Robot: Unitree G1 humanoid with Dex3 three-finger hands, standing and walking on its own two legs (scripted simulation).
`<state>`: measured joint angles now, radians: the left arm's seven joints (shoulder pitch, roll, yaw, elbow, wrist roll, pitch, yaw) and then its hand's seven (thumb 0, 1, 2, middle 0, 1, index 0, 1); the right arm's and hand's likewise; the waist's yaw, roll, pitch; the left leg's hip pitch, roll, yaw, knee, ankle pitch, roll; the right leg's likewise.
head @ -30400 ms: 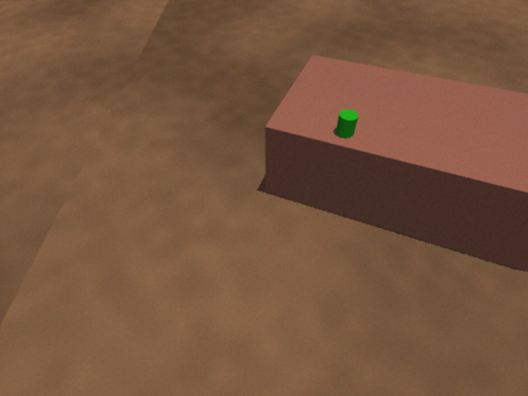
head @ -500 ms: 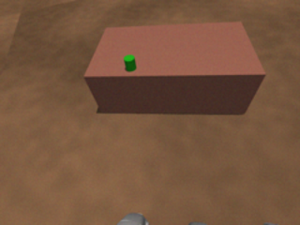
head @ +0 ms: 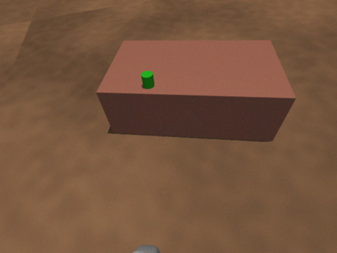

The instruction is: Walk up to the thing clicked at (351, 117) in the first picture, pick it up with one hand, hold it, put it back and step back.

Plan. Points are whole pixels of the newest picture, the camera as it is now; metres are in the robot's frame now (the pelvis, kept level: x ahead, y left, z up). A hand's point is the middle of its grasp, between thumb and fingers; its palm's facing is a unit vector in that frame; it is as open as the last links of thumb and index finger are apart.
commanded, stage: step back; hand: left
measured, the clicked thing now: (147, 79) +1.10 +0.21 -0.30
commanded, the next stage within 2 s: stand in 0.40 s
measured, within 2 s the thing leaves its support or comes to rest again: neither
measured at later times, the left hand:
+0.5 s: hand out of the picture +0.11 +0.30 -0.15, palm faces +0.00 -0.94 -0.34, open 7.4 cm
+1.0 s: hand out of the picture +0.12 +0.28 -0.14, palm faces -0.04 -0.94 -0.34, open 7.4 cm
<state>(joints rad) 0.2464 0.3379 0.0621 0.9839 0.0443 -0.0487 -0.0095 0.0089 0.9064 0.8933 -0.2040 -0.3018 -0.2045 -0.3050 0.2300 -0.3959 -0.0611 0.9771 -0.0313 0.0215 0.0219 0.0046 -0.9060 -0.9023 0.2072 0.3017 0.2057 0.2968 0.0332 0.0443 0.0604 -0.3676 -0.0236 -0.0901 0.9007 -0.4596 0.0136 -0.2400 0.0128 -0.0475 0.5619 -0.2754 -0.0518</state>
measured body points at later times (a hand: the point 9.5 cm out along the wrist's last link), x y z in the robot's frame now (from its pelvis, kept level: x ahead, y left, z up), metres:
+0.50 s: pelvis +0.04 +0.04 +0.00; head +0.06 +0.05 +0.45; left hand +0.11 +0.35 -0.13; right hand +0.16 -0.24 -0.12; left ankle +0.08 +0.16 -0.73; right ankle +0.02 -0.09 -0.73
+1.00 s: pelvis +0.05 +0.03 +0.02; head +0.06 +0.02 +0.46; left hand +0.12 +0.33 -0.12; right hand +0.12 -0.28 -0.12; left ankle +0.08 +0.16 -0.73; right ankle +0.02 -0.09 -0.73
